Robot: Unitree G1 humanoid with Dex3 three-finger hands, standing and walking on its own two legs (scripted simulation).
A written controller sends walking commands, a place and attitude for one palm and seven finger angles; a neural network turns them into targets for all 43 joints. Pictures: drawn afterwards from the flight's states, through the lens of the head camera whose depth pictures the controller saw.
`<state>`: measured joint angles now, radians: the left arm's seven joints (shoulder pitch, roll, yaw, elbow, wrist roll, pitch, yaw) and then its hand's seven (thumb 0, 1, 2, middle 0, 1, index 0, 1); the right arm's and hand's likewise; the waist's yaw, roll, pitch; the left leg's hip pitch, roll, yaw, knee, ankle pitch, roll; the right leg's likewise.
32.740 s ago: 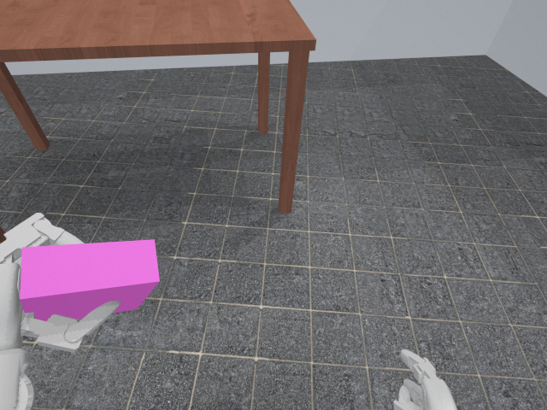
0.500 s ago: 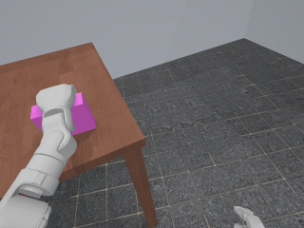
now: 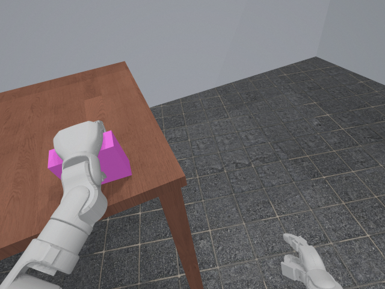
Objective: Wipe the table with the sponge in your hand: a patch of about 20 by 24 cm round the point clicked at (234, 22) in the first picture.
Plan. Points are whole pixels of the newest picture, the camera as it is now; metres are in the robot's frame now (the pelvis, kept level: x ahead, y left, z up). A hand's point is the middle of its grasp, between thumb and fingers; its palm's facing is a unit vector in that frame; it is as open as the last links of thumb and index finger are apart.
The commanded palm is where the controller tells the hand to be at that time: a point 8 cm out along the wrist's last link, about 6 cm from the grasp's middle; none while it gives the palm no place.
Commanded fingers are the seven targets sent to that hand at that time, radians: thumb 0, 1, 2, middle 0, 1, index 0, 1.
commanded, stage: slide back across to the middle lane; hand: left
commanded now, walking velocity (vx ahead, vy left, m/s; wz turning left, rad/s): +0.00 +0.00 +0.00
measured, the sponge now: (97, 168) +0.33 +0.26 +0.11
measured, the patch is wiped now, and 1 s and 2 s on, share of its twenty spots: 1.00 1.00 1.00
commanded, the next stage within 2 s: wipe forward along the middle lane in 0.58 s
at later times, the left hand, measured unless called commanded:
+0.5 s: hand (63, 165) +0.30 +0.30 +0.15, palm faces +0.04 -0.02 -1.00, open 9.3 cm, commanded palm +0.26 +0.31 +0.21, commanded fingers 0.00 0.10 1.30 -1.20 -1.60 -1.20 -1.60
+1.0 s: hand (46, 164) +0.30 +0.35 +0.15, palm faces -0.02 +0.01 -1.00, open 9.2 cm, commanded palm +0.29 +0.34 +0.20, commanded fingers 0.00 0.10 1.30 -1.20 -1.60 -1.20 -1.60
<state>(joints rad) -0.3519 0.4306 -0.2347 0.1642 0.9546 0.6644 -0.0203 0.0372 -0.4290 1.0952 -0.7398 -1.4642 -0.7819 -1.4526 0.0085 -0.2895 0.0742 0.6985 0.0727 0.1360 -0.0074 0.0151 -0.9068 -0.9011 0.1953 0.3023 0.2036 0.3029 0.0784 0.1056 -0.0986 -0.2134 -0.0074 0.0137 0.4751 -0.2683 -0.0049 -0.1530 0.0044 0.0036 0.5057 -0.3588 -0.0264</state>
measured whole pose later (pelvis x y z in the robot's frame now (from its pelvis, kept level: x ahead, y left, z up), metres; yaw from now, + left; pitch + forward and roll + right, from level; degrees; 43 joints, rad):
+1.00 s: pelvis -0.02 +0.00 +0.00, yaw +2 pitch +0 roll +0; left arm -0.44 0.61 -0.05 0.42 0.93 0.36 -0.13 -0.01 -0.46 1.10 -0.80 -1.41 -0.83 -1.40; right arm 0.08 -0.29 0.05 0.73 0.05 0.09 -0.08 0.02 -0.91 -0.90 0.20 0.30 0.21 0.30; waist 0.07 0.09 -0.05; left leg -0.24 -0.01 -0.02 0.45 -0.21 0.00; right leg -0.15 0.01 -0.03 0.45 -0.30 -0.03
